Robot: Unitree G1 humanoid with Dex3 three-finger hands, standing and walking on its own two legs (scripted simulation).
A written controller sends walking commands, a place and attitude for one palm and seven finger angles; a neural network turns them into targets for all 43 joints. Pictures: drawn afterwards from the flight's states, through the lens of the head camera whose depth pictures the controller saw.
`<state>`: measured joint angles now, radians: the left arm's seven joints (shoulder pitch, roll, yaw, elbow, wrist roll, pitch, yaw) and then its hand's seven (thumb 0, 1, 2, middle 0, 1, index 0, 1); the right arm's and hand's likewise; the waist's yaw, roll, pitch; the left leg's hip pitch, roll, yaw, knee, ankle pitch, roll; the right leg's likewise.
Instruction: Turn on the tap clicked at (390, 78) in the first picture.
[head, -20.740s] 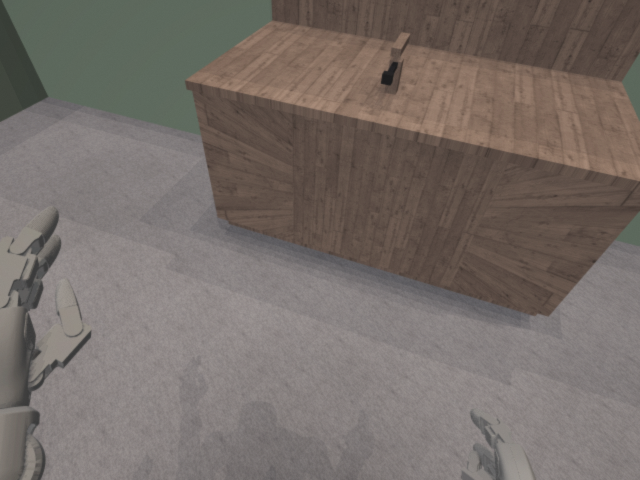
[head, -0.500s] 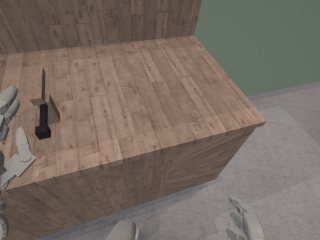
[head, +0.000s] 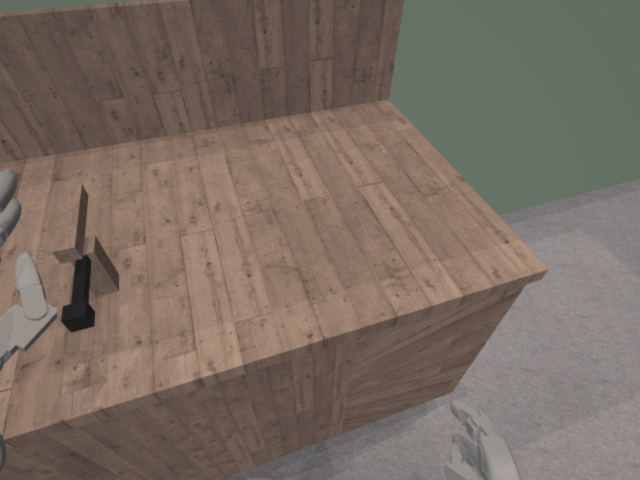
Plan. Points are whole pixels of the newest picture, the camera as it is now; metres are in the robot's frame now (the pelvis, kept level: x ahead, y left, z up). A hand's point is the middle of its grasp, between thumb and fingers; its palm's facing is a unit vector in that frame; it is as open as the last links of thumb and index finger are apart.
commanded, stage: come to a stop and stand still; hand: left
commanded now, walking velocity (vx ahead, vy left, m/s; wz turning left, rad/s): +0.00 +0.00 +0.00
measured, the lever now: (78, 316) +0.29 +0.35 +0.03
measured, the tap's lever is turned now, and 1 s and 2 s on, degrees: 0 0 0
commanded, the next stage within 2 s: look again from close up in 1.36 s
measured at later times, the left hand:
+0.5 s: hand (35, 310) +0.21 +0.28 +0.18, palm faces +0.43 -0.82 -0.38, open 7.4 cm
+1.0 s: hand (54, 297) +0.24 +0.29 +0.16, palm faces +0.38 -0.85 -0.38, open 7.4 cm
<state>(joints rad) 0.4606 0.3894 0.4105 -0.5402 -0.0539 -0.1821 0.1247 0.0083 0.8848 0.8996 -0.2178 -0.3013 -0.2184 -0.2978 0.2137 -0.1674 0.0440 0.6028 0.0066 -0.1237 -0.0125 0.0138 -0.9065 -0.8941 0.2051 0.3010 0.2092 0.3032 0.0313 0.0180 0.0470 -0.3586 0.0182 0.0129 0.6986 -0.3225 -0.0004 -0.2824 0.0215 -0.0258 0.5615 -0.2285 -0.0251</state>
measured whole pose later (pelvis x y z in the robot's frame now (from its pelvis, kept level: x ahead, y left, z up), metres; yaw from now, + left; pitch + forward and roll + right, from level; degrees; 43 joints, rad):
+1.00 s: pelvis +0.02 +0.03 +0.01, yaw +1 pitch +0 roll -1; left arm 0.41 0.37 0.34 -0.36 -0.04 -0.27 0.08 0.01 0.89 0.90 -0.21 -0.30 -0.21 -0.30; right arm 0.21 -0.18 0.02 0.60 0.01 -0.18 -0.01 0.01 -0.91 -0.89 0.20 0.30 0.21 0.30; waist 0.03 -0.02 0.04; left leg -0.22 -0.04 0.00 0.44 -0.22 0.05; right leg -0.21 -0.01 0.01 0.37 -0.17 0.03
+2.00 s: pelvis +0.02 +0.02 +0.02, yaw +1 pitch +0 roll -1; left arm 0.43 0.35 0.33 -0.45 -0.04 -0.22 0.10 0.02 0.89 0.90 -0.22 -0.30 -0.21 -0.30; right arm 0.22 -0.20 0.01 0.59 0.01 -0.14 -0.04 0.02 -0.91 -0.89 0.20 0.30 0.21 0.30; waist 0.02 -0.02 0.05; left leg -0.22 -0.02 -0.01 0.42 -0.20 0.03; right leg -0.21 0.02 0.00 0.35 -0.14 0.00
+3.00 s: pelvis -0.06 +0.01 +0.00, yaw +2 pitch +1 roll -3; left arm 0.18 0.55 0.48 -0.39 -0.02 -0.28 0.09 0.01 0.88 0.90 -0.22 -0.30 -0.22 -0.30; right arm 0.19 -0.20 0.07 0.56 0.00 -0.16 -0.02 0.01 -0.91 -0.89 0.20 0.30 0.21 0.30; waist 0.03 0.00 0.07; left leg -0.43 0.04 -0.02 0.55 -0.14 0.01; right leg -0.22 0.06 -0.01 0.47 -0.27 -0.01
